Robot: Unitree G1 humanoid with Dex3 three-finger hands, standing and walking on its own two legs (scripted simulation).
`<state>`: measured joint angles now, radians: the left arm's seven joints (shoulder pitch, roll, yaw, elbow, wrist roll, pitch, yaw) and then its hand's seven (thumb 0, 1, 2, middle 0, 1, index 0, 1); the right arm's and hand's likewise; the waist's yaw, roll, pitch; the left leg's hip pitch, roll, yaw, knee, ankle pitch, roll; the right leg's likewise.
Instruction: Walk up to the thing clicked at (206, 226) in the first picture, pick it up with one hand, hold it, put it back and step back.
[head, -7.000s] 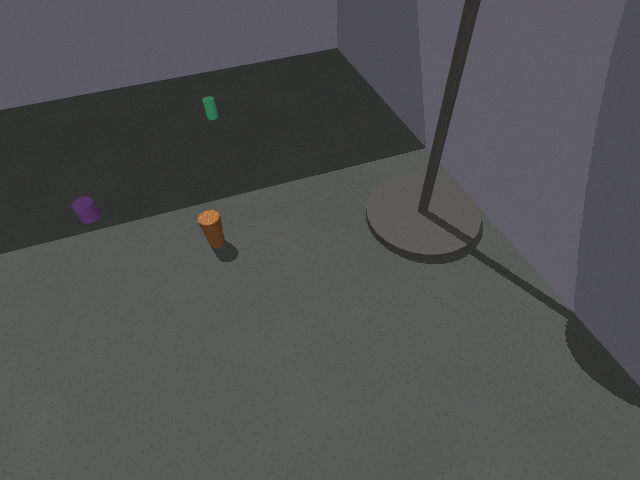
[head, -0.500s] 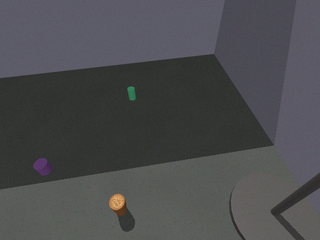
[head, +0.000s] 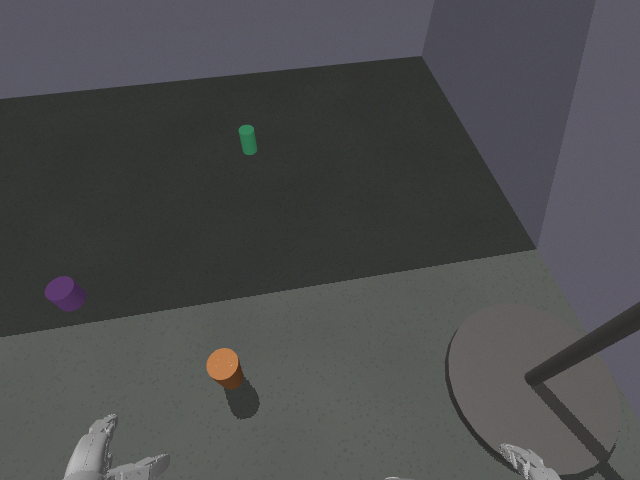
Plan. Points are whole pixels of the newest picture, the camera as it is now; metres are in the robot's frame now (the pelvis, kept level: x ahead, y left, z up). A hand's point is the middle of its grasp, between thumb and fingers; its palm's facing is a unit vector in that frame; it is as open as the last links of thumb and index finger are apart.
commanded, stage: go down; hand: left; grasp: from the side
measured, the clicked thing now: (227, 371) +0.45 +0.26 -0.69
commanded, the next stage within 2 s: none
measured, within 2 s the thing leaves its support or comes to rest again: neither
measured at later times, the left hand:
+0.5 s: hand out of the picture +0.15 +0.28 -0.17, palm faces +0.09 -0.93 -0.35, open 17.3 cm
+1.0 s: hand (105, 462) +0.19 +0.34 -0.22, palm faces +0.22 -0.92 -0.31, open 17.5 cm
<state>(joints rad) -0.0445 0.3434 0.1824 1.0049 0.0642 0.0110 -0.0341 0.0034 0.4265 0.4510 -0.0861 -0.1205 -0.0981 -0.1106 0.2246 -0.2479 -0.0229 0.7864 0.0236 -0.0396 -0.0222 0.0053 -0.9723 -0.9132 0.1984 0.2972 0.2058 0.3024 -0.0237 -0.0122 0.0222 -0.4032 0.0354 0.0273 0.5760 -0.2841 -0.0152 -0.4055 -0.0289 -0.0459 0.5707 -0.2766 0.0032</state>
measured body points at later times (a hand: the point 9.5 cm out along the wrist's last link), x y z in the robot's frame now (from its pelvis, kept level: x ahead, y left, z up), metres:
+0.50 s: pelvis +0.00 +0.01 -0.05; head +0.08 +0.03 +0.39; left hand +0.15 +0.33 -0.15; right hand +0.16 -0.24 -0.14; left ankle +0.00 +0.13 -0.73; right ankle +0.00 -0.12 -0.73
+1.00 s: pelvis -0.02 +0.01 -0.12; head +0.10 +0.04 +0.31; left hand +0.17 +0.38 -0.20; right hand +0.15 -0.25 -0.21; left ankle +0.00 +0.13 -0.73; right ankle +0.00 -0.12 -0.73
